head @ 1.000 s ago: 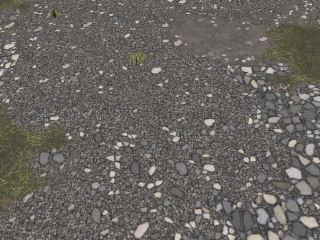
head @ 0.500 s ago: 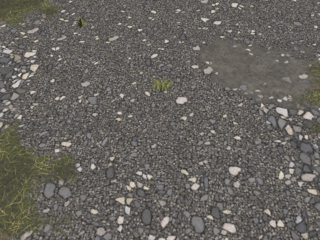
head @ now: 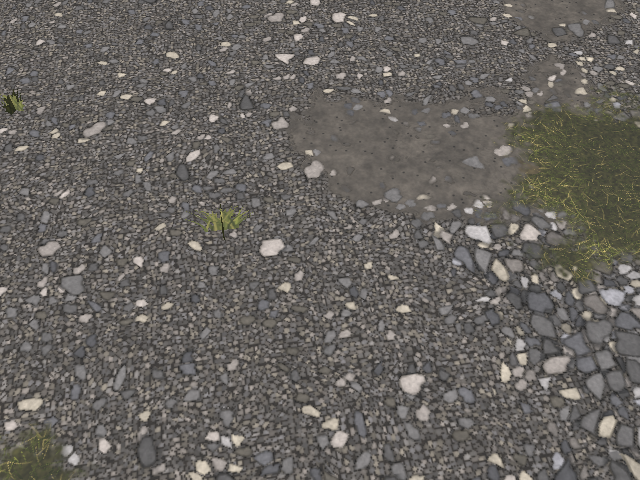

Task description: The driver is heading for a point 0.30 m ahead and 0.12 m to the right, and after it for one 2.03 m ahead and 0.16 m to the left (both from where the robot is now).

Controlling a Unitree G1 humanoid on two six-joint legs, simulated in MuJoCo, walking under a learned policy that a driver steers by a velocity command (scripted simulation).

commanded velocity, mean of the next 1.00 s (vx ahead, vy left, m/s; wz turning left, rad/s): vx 0.11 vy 0.00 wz -0.34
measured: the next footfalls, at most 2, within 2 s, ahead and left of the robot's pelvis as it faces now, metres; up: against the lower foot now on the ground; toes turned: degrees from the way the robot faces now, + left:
right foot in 0.10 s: +0.11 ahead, -0.10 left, +0.00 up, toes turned -8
left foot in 0.60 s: +0.19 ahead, +0.08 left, +0.00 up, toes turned -23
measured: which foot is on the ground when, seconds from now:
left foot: down 0.00-0.10, up 0.12-0.58, down 0.60-0.98, up 1.00-1.00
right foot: up 0.00-0.08, down 0.10-0.60, up 0.62-0.96, down 0.98-1.00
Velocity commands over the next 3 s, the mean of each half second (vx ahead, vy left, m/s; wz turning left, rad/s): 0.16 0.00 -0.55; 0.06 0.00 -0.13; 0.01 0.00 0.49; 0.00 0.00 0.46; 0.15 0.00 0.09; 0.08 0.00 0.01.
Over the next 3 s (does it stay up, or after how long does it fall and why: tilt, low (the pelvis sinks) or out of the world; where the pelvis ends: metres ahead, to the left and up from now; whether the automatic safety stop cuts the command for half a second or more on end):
stays up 0.26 0.02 0.00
